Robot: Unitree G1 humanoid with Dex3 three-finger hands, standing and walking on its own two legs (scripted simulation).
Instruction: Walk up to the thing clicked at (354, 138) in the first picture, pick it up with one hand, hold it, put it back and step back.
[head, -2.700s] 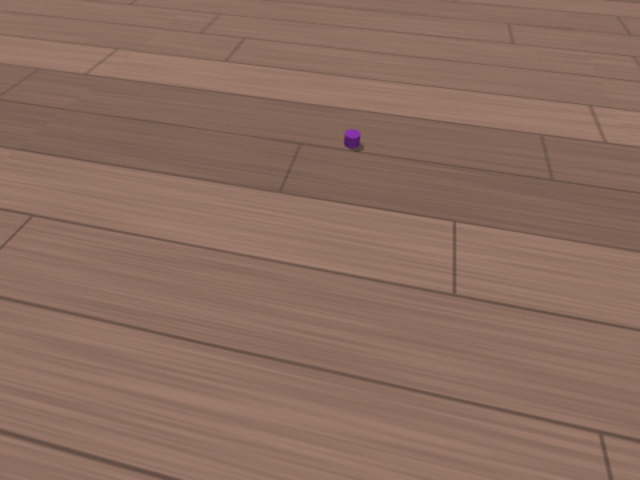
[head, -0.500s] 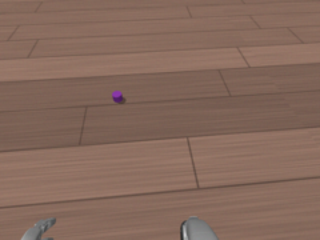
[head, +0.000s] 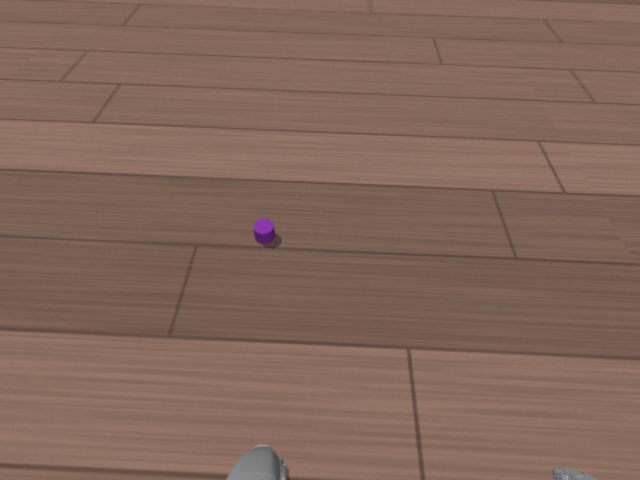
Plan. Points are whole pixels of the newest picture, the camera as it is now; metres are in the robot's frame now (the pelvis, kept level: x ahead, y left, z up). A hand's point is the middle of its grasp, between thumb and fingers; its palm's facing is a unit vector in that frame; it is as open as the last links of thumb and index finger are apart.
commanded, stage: walk up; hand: left
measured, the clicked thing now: (264, 231) +1.09 +0.27 -0.73
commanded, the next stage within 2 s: none
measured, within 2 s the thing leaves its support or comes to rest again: neither
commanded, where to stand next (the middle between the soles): +0.70 +0.04 m, yaw +0 degrees
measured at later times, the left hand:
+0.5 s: hand (161, 344) +0.32 +0.28 -0.13, palm faces -0.09 -0.93 -0.36, open 7.4 cm
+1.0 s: hand (165, 303) +0.41 +0.31 -0.14, palm faces +0.04 -0.93 -0.36, open 7.4 cm
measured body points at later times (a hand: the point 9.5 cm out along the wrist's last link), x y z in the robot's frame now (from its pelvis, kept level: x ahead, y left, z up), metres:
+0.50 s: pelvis +0.22 +0.02 +0.00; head +0.24 +0.01 +0.45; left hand +0.33 +0.33 -0.10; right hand +0.23 -0.31 -0.11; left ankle +0.14 +0.13 -0.73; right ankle +0.35 -0.12 -0.72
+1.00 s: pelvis +0.39 +0.02 +0.00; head +0.40 +0.04 +0.45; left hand +0.41 +0.36 -0.12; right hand +0.48 -0.30 -0.10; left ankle +0.50 +0.15 -0.73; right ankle +0.35 -0.11 -0.73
